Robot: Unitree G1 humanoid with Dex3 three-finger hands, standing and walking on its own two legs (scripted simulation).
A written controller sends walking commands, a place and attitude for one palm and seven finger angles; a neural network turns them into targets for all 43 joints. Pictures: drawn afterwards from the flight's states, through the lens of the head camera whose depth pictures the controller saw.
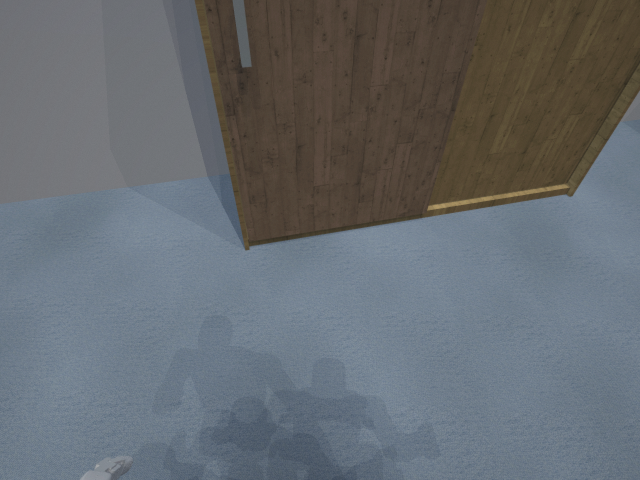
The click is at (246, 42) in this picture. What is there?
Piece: wardrobe's sliding door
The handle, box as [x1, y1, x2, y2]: [233, 0, 251, 67]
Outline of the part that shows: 233,0 242,67 251,66 243,0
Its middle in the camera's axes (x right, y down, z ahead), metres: -0.21 -0.55 +1.00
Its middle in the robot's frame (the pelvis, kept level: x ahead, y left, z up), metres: +1.12 +0.26 +0.12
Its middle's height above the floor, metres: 0.89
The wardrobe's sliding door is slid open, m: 0.00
